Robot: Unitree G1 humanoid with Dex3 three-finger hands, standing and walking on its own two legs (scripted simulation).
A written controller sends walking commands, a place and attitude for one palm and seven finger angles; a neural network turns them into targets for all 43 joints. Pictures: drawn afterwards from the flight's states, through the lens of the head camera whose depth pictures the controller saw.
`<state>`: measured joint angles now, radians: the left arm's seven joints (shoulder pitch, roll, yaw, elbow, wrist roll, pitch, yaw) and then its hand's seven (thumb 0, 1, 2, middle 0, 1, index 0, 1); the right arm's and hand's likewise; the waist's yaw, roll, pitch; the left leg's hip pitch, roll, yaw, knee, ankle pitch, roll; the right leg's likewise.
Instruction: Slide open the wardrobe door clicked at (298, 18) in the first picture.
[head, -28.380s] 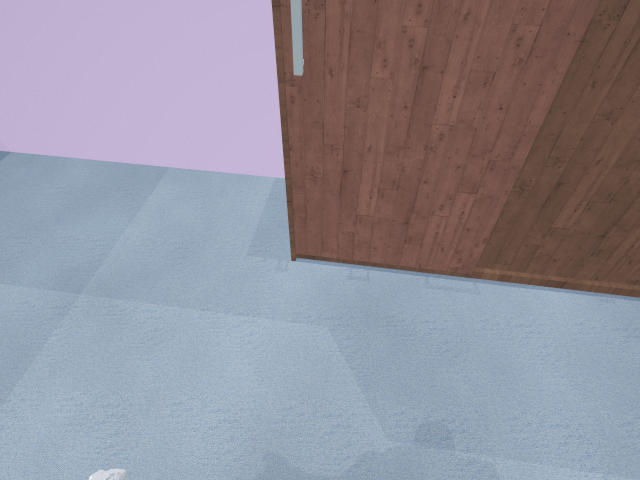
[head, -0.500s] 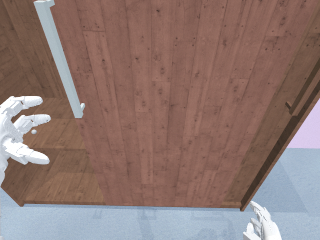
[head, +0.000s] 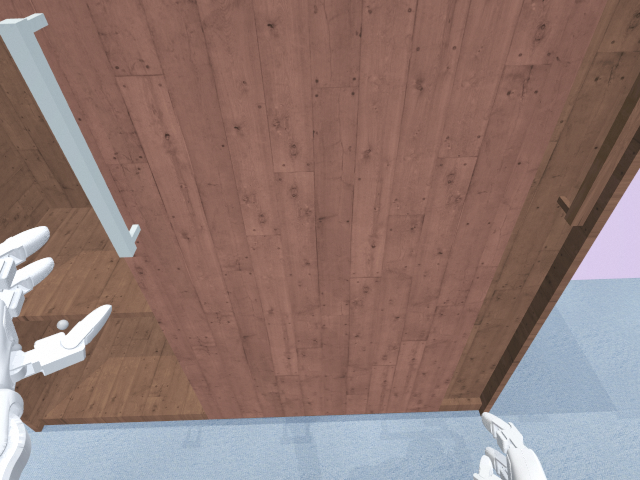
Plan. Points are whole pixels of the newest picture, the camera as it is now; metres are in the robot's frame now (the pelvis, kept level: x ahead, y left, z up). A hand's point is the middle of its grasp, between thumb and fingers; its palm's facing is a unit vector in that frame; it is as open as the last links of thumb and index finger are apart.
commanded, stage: draw the hand back to the body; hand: left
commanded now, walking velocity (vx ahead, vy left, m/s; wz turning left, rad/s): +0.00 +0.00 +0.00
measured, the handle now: (89, 154) +0.44 +0.37 +0.21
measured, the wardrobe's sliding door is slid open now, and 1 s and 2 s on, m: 0.54 0.54 0.54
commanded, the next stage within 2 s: step back with the hand held close in 0.56 s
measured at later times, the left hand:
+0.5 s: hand (108, 342) +0.19 +0.23 +0.16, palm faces +0.47 -0.80 -0.38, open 7.4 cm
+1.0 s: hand (89, 369) +0.17 +0.24 +0.15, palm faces +0.39 -0.78 -0.48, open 7.4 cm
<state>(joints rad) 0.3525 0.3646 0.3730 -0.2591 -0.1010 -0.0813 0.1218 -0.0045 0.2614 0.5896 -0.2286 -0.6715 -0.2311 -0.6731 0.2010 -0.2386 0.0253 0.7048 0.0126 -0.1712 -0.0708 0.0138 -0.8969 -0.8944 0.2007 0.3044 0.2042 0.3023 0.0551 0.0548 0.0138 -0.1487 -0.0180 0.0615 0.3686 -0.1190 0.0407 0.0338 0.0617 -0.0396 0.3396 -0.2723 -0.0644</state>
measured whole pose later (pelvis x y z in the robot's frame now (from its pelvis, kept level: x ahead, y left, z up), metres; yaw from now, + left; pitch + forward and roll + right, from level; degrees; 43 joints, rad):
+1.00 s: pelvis -0.02 -0.01 -0.01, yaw +1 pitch -2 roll -1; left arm 0.55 0.41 0.35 -0.45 -0.08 -0.08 0.13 0.01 0.89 0.90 -0.21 -0.30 -0.21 -0.30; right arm 0.19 -0.26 0.00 0.58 0.03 -0.01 -0.10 0.01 -0.90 -0.89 0.20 0.30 0.20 0.30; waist 0.02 0.08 0.00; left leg -0.35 0.01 0.03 0.53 -0.15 0.02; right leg -0.16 0.09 -0.08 0.51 -0.32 -0.08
